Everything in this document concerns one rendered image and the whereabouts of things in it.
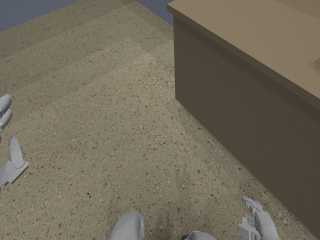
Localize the counter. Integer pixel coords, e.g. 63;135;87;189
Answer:
167;0;320;240

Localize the right robot hand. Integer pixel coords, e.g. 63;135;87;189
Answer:
238;196;279;240

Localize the left robot hand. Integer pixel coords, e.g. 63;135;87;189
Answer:
0;94;29;192

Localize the left robot thigh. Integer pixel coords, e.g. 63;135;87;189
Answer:
108;212;145;240

